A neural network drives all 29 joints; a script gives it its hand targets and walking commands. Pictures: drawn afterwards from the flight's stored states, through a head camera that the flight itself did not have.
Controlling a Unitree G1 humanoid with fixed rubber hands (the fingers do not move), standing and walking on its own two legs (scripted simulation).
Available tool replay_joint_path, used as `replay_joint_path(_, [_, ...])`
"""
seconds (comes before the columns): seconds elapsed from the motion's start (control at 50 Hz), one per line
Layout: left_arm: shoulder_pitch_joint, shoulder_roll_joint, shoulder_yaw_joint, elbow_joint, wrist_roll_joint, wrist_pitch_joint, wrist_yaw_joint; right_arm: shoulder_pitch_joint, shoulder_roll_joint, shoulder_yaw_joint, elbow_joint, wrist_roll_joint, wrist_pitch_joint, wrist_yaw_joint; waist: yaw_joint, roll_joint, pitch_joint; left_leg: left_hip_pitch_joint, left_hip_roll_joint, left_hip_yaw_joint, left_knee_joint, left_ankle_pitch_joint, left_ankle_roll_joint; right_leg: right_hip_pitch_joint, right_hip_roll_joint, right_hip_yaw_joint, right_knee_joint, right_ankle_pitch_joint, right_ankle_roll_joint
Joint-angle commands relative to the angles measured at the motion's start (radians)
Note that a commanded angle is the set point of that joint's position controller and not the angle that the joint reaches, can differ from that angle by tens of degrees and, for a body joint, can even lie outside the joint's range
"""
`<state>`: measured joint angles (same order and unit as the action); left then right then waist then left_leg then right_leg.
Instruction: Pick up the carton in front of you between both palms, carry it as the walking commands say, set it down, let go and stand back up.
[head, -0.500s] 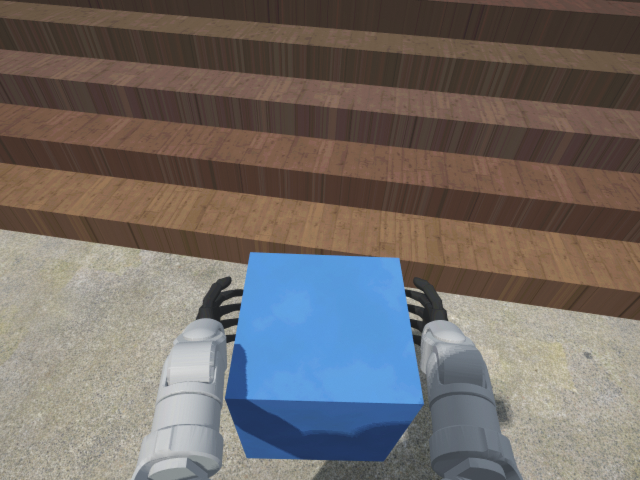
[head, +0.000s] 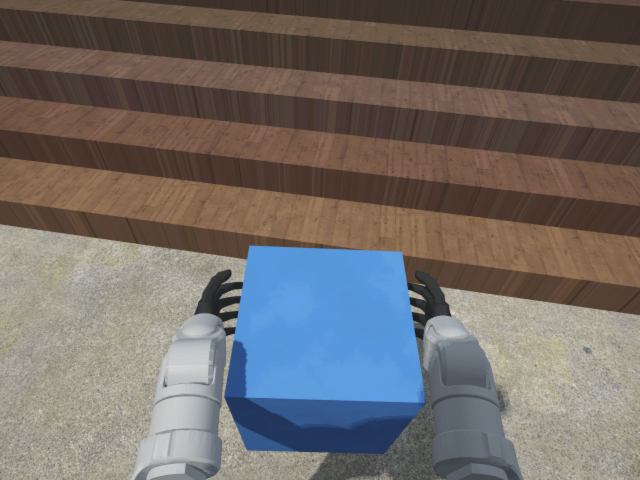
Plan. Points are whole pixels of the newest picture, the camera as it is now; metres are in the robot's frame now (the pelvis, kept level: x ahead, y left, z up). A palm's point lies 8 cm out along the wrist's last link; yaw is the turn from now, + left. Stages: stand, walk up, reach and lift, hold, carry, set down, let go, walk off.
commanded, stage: reach and lift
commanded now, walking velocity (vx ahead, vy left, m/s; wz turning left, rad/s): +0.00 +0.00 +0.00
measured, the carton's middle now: (320, 356) +0.29 +0.00 -0.04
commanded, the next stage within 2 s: hold in 0.36 s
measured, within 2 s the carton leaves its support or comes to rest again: neither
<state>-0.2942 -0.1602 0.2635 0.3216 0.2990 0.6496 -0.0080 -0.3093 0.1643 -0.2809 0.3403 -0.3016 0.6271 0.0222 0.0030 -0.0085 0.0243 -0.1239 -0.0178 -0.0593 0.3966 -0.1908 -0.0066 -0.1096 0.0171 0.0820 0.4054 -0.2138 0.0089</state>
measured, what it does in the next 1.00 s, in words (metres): stands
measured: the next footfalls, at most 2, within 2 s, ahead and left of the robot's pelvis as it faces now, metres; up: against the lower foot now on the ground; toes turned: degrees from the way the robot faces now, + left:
left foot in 1.88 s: +0.23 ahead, +0.08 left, +0.00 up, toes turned +9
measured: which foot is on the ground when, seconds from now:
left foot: down 0.00-1.00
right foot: down 0.00-1.00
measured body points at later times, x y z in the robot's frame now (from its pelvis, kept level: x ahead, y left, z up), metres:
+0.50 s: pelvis +0.00 +0.00 +0.00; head -0.04 +0.00 +0.45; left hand +0.30 +0.15 +0.04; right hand +0.30 -0.15 +0.05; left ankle +0.02 +0.12 -0.74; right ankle +0.01 -0.13 -0.74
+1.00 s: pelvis -0.01 +0.00 +0.00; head -0.05 +0.00 +0.45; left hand +0.30 +0.15 +0.04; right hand +0.30 -0.15 +0.05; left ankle +0.02 +0.12 -0.74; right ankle +0.01 -0.13 -0.74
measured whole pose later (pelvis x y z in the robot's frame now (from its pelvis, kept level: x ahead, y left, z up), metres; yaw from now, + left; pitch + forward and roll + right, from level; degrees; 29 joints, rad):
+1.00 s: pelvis -0.01 +0.00 +0.00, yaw +0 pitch -8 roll +0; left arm -0.30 -0.16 0.25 0.24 0.28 0.76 -0.01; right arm -0.31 0.16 -0.26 0.26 -0.29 0.74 0.03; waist 0.00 -0.01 0.04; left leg -0.06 -0.02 -0.06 0.37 -0.17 -0.01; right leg -0.04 0.02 0.08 0.38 -0.20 0.01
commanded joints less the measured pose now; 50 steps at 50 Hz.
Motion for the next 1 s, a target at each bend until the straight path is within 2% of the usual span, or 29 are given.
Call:
replay_joint_path(0.0, [-0.452, -0.932, -0.533, -0.046, -0.241, -0.026, -0.230, -0.413, 0.922, 0.527, -0.010, 0.226, -0.010, 0.229, 0.000, 0.012, -0.277, 0.139, -0.073, -0.008, -0.045, 0.216, -0.004, 0.034, 0.079, -0.007, -0.064, 0.206, -0.008])
replay_joint_path(0.16, [-0.416, -0.920, -0.558, -0.100, -0.259, -0.007, -0.227, -0.371, 0.919, 0.552, -0.063, 0.243, 0.012, 0.223, 0.000, 0.008, -0.266, 0.156, -0.076, -0.012, -0.054, 0.253, -0.006, 0.057, 0.079, -0.002, -0.074, 0.251, -0.002])
replay_joint_path(0.32, [-0.424, -0.903, -0.564, -0.122, -0.263, 0.010, -0.228, -0.378, 0.918, 0.562, -0.083, 0.250, 0.031, 0.218, 0.002, 0.004, -0.245, 0.149, -0.078, -0.010, -0.059, 0.216, -0.002, 0.061, 0.077, -0.001, -0.080, 0.229, 0.000])
replay_joint_path(0.44, [-0.412, -0.902, -0.638, -0.218, -0.309, 0.048, -0.223, -0.353, 0.917, 0.628, -0.179, 0.288, 0.072, 0.207, -0.012, 0.005, -0.289, 0.186, -0.080, -0.019, -0.069, 0.273, -0.004, 0.108, 0.074, 0.004, -0.091, 0.302, 0.003])
replay_joint_path(0.52, [-0.388, -0.852, -0.580, -0.182, -0.272, 0.083, -0.214, -0.337, 0.866, 0.574, -0.148, 0.260, 0.108, 0.202, -0.007, 0.004, -0.174, 0.144, -0.077, -0.012, -0.096, 0.152, 0.000, 0.075, 0.069, -0.002, -0.115, 0.176, -0.002])
replay_joint_path(0.6, [-0.443, -0.868, -0.565, -0.161, -0.269, 0.085, -0.222, -0.404, 0.877, 0.565, -0.133, 0.259, 0.110, 0.213, -0.003, 0.001, -0.150, 0.124, -0.071, -0.005, -0.096, 0.068, 0.006, 0.049, 0.067, -0.010, -0.116, 0.091, -0.004])
replay_joint_path(0.82, [-0.536, -0.902, -0.565, -0.119, -0.270, 0.075, -0.231, -0.487, 0.897, 0.554, -0.083, 0.251, 0.094, 0.224, -0.008, 0.010, -0.193, 0.132, -0.066, -0.003, -0.083, 0.023, 0.003, 0.028, 0.066, -0.014, -0.102, 0.035, -0.011])
replay_joint_path(0.98, [-0.514, -0.907, -0.561, -0.119, -0.267, 0.077, -0.227, -0.474, 0.892, 0.552, -0.090, 0.248, 0.094, 0.226, -0.007, 0.009, -0.203, 0.151, -0.066, -0.004, -0.086, 0.074, -0.001, 0.043, 0.069, -0.016, -0.104, 0.080, -0.012])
